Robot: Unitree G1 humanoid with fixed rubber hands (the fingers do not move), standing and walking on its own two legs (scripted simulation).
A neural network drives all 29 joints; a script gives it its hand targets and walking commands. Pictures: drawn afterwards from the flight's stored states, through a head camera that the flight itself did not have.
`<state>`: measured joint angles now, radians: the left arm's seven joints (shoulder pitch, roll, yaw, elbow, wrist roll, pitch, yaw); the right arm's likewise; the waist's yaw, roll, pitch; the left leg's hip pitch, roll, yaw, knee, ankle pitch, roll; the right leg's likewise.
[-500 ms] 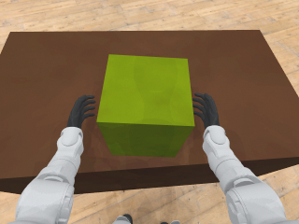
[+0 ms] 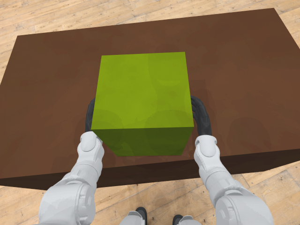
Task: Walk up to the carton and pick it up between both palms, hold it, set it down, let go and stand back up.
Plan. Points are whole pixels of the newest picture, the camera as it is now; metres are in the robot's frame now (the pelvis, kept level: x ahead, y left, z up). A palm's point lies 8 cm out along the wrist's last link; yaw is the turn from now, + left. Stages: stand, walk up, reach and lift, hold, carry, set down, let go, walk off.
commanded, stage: reach and lift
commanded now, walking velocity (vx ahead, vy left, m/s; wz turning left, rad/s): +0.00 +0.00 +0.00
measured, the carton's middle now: (146, 111) +0.43 +0.03 -0.03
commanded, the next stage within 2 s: none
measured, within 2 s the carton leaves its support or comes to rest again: leaves its support in 1.06 s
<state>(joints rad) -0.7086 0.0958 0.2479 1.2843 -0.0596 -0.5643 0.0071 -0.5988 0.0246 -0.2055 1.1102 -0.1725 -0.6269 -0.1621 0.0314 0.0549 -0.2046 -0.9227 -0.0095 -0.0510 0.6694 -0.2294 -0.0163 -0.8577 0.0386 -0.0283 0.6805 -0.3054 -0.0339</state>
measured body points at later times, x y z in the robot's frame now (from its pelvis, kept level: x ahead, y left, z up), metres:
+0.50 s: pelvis -0.01 +0.00 +0.00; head +0.12 +0.00 +0.43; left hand +0.39 +0.18 -0.03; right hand +0.39 -0.12 -0.03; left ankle +0.03 +0.12 -0.71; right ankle -0.02 -0.10 -0.71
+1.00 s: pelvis +0.00 +0.00 +0.00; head +0.13 +0.00 +0.43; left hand +0.39 +0.17 -0.03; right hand +0.39 -0.13 -0.03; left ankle +0.03 +0.12 -0.71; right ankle -0.02 -0.10 -0.71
